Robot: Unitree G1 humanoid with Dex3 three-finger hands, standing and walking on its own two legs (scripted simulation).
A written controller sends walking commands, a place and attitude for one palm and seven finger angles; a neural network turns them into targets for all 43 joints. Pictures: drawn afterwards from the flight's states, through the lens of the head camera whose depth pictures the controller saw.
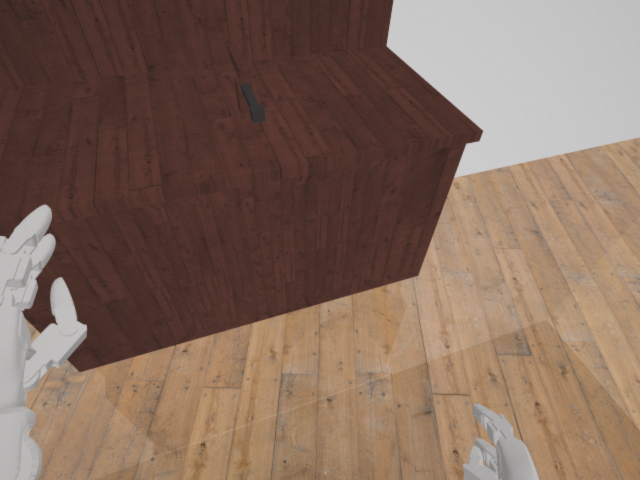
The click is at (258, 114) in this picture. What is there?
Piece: tap's lever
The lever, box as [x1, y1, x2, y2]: [250, 104, 265, 122]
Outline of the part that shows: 261,104 250,106 250,114 253,122 265,120 264,109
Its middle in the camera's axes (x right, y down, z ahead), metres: -0.14 -0.27 +0.85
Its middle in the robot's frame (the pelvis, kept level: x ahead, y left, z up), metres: +0.82 +0.19 +0.03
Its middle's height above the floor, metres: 0.81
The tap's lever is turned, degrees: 0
